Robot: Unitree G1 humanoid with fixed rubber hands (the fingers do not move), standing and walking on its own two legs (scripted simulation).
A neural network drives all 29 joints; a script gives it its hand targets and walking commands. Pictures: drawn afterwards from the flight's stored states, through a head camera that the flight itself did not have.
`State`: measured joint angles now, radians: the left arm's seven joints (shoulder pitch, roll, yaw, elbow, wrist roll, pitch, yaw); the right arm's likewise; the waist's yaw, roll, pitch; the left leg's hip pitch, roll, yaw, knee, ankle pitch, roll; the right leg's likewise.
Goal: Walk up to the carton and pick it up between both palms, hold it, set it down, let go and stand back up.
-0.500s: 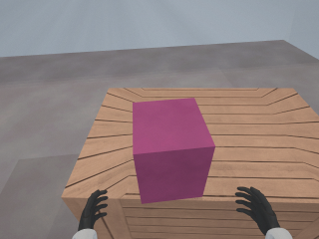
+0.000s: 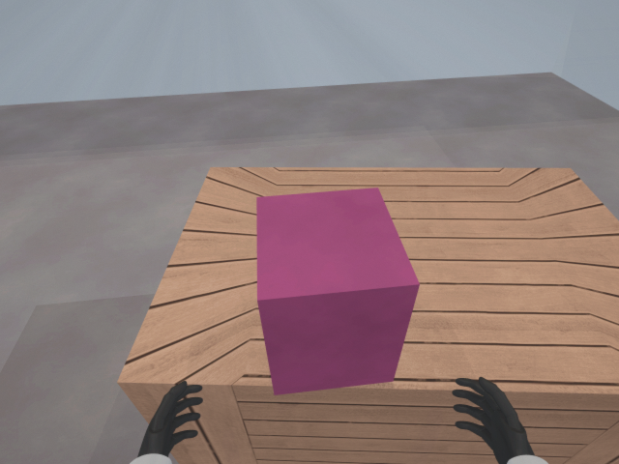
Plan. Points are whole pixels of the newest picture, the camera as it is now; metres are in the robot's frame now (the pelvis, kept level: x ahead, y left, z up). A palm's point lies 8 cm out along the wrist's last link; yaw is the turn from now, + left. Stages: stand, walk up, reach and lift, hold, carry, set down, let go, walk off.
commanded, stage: set down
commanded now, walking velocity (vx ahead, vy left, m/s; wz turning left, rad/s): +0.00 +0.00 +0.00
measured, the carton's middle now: (326, 291) +0.41 +0.04 +0.00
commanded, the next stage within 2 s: let go in 0.86 s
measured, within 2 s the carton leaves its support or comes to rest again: neither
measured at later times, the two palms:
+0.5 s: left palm (153, 455) +0.16 +0.24 -0.05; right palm (502, 462) +0.19 -0.20 -0.07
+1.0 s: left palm (154, 456) +0.17 +0.25 -0.06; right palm out of the picture +0.19 -0.21 -0.08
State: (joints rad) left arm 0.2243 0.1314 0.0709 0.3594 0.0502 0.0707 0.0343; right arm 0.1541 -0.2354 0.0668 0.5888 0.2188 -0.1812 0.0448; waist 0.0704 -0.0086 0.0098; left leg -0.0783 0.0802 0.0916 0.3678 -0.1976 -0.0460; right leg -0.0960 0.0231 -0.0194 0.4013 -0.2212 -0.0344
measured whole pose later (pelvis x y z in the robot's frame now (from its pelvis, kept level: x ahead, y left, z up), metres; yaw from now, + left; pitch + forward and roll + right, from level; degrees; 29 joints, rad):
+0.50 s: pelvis +0.01 +0.00 +0.00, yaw +0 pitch -4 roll +0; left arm 0.22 0.17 0.07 0.36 0.04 0.16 -0.01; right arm 0.15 -0.19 0.03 0.66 0.13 -0.15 -0.01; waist 0.07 -0.01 0.05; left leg -0.08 0.08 0.09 0.37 -0.21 -0.05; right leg -0.10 0.02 -0.02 0.40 -0.23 -0.03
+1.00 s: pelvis +0.01 +0.00 +0.00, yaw +0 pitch -4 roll +0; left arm 0.22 0.18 0.07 0.38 0.04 0.17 -0.04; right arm 0.15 -0.18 0.01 0.74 0.10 -0.19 -0.02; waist 0.07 -0.01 0.05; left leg -0.08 0.08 0.09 0.37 -0.22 -0.05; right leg -0.09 0.02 -0.02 0.40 -0.24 -0.03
